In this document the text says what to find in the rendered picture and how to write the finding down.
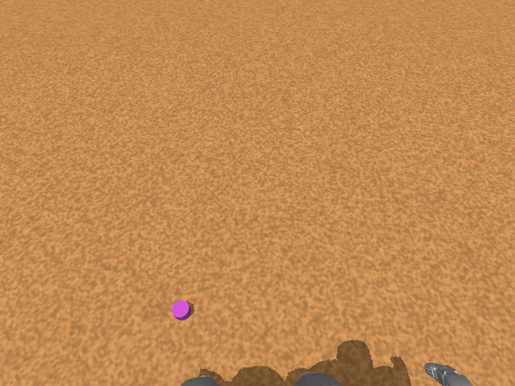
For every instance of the tin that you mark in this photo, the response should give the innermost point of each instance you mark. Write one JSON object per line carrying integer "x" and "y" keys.
{"x": 181, "y": 310}

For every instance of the right robot hand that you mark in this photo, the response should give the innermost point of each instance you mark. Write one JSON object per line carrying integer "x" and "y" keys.
{"x": 446, "y": 375}

